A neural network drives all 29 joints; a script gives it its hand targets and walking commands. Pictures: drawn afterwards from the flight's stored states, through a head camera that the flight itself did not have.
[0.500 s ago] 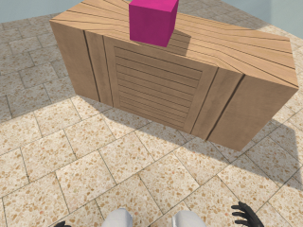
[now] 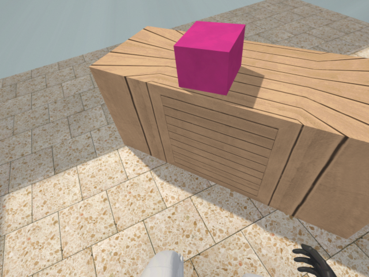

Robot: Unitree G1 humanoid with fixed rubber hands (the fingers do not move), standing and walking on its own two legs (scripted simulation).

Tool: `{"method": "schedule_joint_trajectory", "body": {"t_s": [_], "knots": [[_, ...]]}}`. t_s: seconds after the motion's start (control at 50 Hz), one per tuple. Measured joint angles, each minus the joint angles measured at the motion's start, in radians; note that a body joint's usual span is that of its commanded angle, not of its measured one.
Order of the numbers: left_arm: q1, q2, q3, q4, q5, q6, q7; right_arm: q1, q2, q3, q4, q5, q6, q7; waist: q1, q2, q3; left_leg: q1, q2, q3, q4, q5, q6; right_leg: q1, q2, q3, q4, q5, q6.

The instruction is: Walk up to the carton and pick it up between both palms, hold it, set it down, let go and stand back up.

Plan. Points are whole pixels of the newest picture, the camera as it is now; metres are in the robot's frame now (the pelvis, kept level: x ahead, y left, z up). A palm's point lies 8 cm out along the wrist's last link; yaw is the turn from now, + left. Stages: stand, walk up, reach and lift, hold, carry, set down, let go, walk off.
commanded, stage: walk up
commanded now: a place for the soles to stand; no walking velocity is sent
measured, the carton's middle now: (210, 56) +0.94 -0.06 -0.01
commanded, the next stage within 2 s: none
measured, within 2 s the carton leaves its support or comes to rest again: neither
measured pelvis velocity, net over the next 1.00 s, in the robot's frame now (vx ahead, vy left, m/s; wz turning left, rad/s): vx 0.38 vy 0.05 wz -0.04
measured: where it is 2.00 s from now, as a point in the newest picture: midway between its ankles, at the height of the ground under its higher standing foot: (202, 225)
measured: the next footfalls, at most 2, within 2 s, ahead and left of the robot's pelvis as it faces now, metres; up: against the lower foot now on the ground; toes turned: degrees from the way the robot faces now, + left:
left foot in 0.18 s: +0.23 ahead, +0.16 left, +0.00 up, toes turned +4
right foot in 0.58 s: +0.38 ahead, -0.12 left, +0.00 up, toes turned -6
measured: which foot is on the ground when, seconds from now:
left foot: up 0.00-0.16, down 0.18-0.58, up 0.60-0.90, down 0.92-1.00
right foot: down 0.00-0.20, up 0.22-0.56, down 0.58-0.94, up 0.96-1.00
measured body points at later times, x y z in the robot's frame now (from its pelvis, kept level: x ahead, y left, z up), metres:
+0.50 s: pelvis +0.20 +0.03 +0.01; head +0.22 +0.04 +0.46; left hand +0.36 +0.27 -0.10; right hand +0.23 -0.26 -0.09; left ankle +0.19 +0.15 -0.71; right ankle +0.28 -0.11 -0.68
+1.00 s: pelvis +0.38 +0.05 -0.02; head +0.38 +0.06 +0.43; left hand +0.43 +0.33 -0.13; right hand +0.51 -0.22 -0.10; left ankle +0.46 +0.16 -0.71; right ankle +0.34 -0.10 -0.69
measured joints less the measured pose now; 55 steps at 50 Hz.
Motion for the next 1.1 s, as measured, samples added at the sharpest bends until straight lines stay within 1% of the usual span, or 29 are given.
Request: {"method": "schedule_joint_trajectory", "body": {"t_s": [0.04, 0.1, 0.14, 0.18, 0.2, 0.22, 0.24, 0.28, 0.3, 0.34, 0.38, 0.42, 0.48, 0.54, 0.58, 0.6, 0.62, 0.66, 0.68, 0.72, 0.76, 0.82, 0.88, 0.92, 0.94, 0.96, 1.0, 1.04, 1.1], "knots": [[0.018, 0.010, 0.003, 0.017, 0.001, -0.003, 0.000, -0.030, 0.009, 0.000, -0.013, 0.005, -0.004, 0.010, 0.014, -0.003, 0.005, -0.012, 0.022, -0.002, -0.126, 0.035, 0.002, 0.041, 0.003, -0.006, -0.050, 0.004, 0.001], [0.034, 0.031, 0.009, 0.027, 0.003, -0.002, -0.004, -0.054, 0.028, 0.004, -0.020, 0.008, -0.014, 0.018, 0.032, -0.028, 0.007, 0.011, 0.047, -0.009, -0.330, 0.097, 0.011, 0.089, 0.001, -0.012, -0.099, -0.007, 0.010], [0.040, 0.043, 0.012, 0.026, 0.002, 0.002, -0.009, -0.057, 0.040, 0.005, -0.021, 0.007, -0.021, 0.019, 0.041, -0.051, 0.001, 0.052, 0.051, -0.005, -0.445, 0.141, 0.021, 0.112, -0.007, -0.014, -0.102, -0.034, 0.018], [0.049, 0.051, 0.012, 0.022, 0.000, 0.011, -0.014, -0.049, 0.045, 0.003, -0.024, 0.001, -0.032, 0.014, 0.040, -0.074, -0.009, 0.109, 0.040, 0.008, -0.537, 0.190, 0.032, 0.123, -0.023, -0.011, -0.070, -0.082, 0.024], [0.048, 0.056, 0.012, 0.020, -0.001, 0.017, -0.016, -0.048, 0.051, 0.001, -0.021, -0.005, -0.038, 0.008, 0.034, -0.099, -0.006, 0.117, 0.021, 0.017, -0.531, 0.224, 0.027, 0.121, -0.045, -0.002, -0.033, -0.116, 0.018], [0.046, 0.059, 0.011, 0.016, -0.002, 0.024, -0.019, -0.048, 0.056, 0.002, -0.021, -0.011, -0.044, 0.001, 0.028, -0.126, 0.001, 0.116, 0.002, 0.031, -0.495, 0.205, 0.022, 0.107, -0.064, 0.024, 0.032, -0.147, 0.000], [0.044, 0.055, 0.008, 0.010, -0.004, 0.033, -0.022, -0.044, 0.055, 0.008, -0.025, -0.014, -0.049, -0.009, 0.019, -0.136, 0.003, 0.110, -0.003, 0.037, -0.453, 0.165, 0.020, 0.074, -0.057, 0.054, 0.134, -0.156, -0.011], [0.028, 0.051, 0.001, -0.003, -0.001, 0.056, -0.026, -0.031, 0.053, 0.020, -0.019, -0.008, -0.049, -0.030, -0.008, -0.142, 0.003, 0.116, 0.000, 0.033, -0.406, 0.095, 0.018, -0.006, -0.010, 0.098, 0.351, -0.173, -0.015], [0.014, 0.053, 0.000, -0.010, 0.000, 0.064, -0.027, -0.019, 0.054, 0.024, -0.013, -0.006, -0.048, -0.039, -0.020, -0.148, 0.005, 0.132, 0.004, 0.034, -0.408, 0.095, 0.020, -0.046, 0.010, 0.107, 0.437, -0.158, -0.016], [-0.024, 0.058, 0.003, -0.024, -0.001, 0.067, -0.027, 0.010, 0.057, 0.030, 0.001, -0.008, -0.047, -0.051, -0.041, -0.166, 0.012, 0.171, 0.007, 0.041, -0.422, 0.070, 0.016, -0.119, 0.029, 0.109, 0.529, -0.125, -0.012], [-0.063, 0.063, 0.008, -0.046, -0.003, 0.064, -0.030, 0.043, 0.056, 0.034, 0.019, -0.010, -0.047, -0.055, -0.061, -0.186, 0.015, 0.213, 0.006, 0.052, -0.455, 0.052, 0.011, -0.180, 0.032, 0.111, 0.521, -0.100, -0.005], [-0.103, 0.062, 0.011, -0.067, -0.007, 0.060, -0.035, 0.075, 0.049, 0.035, 0.037, -0.012, -0.049, -0.056, -0.080, -0.193, 0.018, 0.251, 0.007, 0.060, -0.489, 0.047, 0.009, -0.222, 0.029, 0.113, 0.447, -0.084, 0.002], [-0.158, 0.048, 0.013, -0.091, -0.010, 0.047, -0.048, 0.110, 0.030, 0.032, 0.059, -0.013, -0.050, -0.055, -0.102, -0.182, 0.026, 0.297, 0.013, 0.070, -0.526, 0.033, 0.003, -0.245, 0.014, 0.111, 0.251, -0.047, 0.001], [-0.187, 0.028, 0.013, -0.106, -0.010, 0.028, -0.058, 0.133, 0.004, 0.028, 0.067, -0.012, -0.045, -0.050, -0.114, -0.149, 0.030, 0.327, 0.031, 0.080, -0.510, -0.012, -0.013, -0.214, 0.014, 0.098, 0.038, 0.050, -0.016], [-0.184, 0.018, 0.017, -0.113, -0.005, 0.012, -0.057, 0.148, -0.010, 0.026, 0.069, -0.011, -0.039, -0.043, -0.111, -0.117, 0.023, 0.327, 0.057, 0.078, -0.442, -0.078, -0.017, -0.174, 0.037, 0.084, -0.051, 0.159, -0.027], [-0.183, 0.010, 0.019, -0.110, 0.000, 0.006, -0.052, 0.149, -0.016, 0.023, 0.071, -0.010, -0.035, -0.039, -0.106, -0.086, 0.026, 0.315, 0.081, 0.062, -0.378, -0.114, -0.005, -0.176, 0.058, 0.072, -0.019, 0.167, -0.023], [-0.176, 0.008, 0.018, -0.109, 0.006, 0.003, -0.045, 0.150, -0.014, 0.023, 0.072, -0.008, -0.028, -0.036, -0.100, -0.068, 0.024, 0.287, 0.087, 0.040, -0.288, -0.122, 0.008, -0.182, 0.068, 0.064, 0.027, 0.133, -0.020], [-0.153, 0.004, 0.014, -0.096, 0.002, 0.009, -0.026, 0.145, -0.007, 0.031, 0.066, -0.008, -0.001, -0.031, -0.081, -0.058, 0.011, 0.216, 0.047, 0.000, -0.088, -0.145, 0.012, -0.176, 0.067, 0.069, 0.085, 0.056, -0.017], [-0.139, 0.000, 0.012, -0.084, -0.002, 0.014, -0.018, 0.137, -0.006, 0.034, 0.060, -0.010, 0.010, -0.030, -0.070, -0.052, 0.007, 0.181, 0.028, -0.006, -0.005, -0.132, 0.011, -0.160, 0.063, 0.071, 0.089, 0.039, -0.018], [-0.107, -0.009, 0.008, -0.062, -0.004, 0.019, -0.006, 0.109, -0.005, 0.034, 0.046, -0.011, 0.017, -0.028, -0.049, -0.035, 0.007, 0.120, 0.010, -0.001, 0.082, -0.096, 0.007, -0.115, 0.054, 0.073, 0.072, 0.024, -0.015], [-0.075, -0.013, 0.006, -0.038, -0.004, 0.020, -0.003, 0.077, -0.003, 0.030, 0.026, -0.007, 0.012, -0.023, -0.030, -0.017, 0.008, 0.074, 0.011, 0.006, 0.052, -0.070, 0.001, -0.067, 0.050, 0.072, 0.037, 0.013, -0.008], [-0.036, -0.007, 0.009, -0.008, -0.006, 0.018, -0.005, 0.029, 0.008, 0.024, -0.007, 0.002, 0.000, -0.010, -0.006, -0.007, 0.005, 0.040, 0.029, 0.010, -0.117, -0.044, -0.002, -0.014, 0.043, 0.072, -0.016, 0.010, -0.001], [-0.016, 0.014, 0.018, 0.005, -0.004, 0.022, -0.010, -0.001, 0.026, 0.021, -0.028, 0.007, -0.016, 0.000, 0.016, -0.027, 0.003, 0.059, 0.044, 0.007, -0.333, 0.033, 0.009, 0.017, 0.032, 0.077, -0.032, -0.011, 0.008], [-0.006, 0.031, 0.023, 0.005, -0.005, 0.031, -0.016, -0.001, 0.035, 0.018, -0.041, 0.003, -0.032, 0.000, 0.020, -0.054, -0.004, 0.107, 0.036, 0.013, -0.466, 0.114, 0.020, 0.015, 0.016, 0.087, 0.011, -0.058, 0.005], [-0.004, 0.040, 0.025, 0.005, -0.005, 0.038, -0.019, 0.002, 0.039, 0.014, -0.044, -0.003, -0.040, -0.006, 0.016, -0.077, -0.004, 0.115, 0.020, 0.021, -0.474, 0.169, 0.019, 0.006, 0.001, 0.098, 0.057, -0.097, -0.005], [-0.007, 0.047, 0.025, 0.006, -0.006, 0.047, -0.021, 0.006, 0.044, 0.013, -0.045, -0.009, -0.045, -0.014, 0.012, -0.105, -0.001, 0.110, 0.003, 0.034, -0.437, 0.162, 0.016, -0.008, -0.011, 0.121, 0.119, -0.142, -0.017], [-0.016, 0.048, 0.021, 0.000, -0.005, 0.069, -0.026, 0.020, 0.041, 0.022, -0.038, -0.012, -0.046, -0.036, -0.002, -0.128, -0.003, 0.102, 0.000, 0.045, -0.364, 0.091, 0.015, -0.064, 0.017, 0.150, 0.288, -0.200, -0.019], [-0.037, 0.052, 0.018, -0.010, -0.001, 0.088, -0.029, 0.033, 0.042, 0.029, -0.019, -0.009, -0.041, -0.056, -0.020, -0.148, 0.005, 0.128, 0.006, 0.051, -0.352, 0.053, 0.015, -0.121, 0.043, 0.142, 0.431, -0.181, -0.010], [-0.087, 0.061, 0.017, -0.029, 0.006, 0.091, -0.030, 0.063, 0.047, 0.034, 0.007, -0.015, -0.043, -0.071, -0.048, -0.185, 0.026, 0.187, 0.013, 0.065, -0.386, 0.038, 0.006, -0.192, 0.048, 0.118, 0.500, -0.136, 0.009]]}}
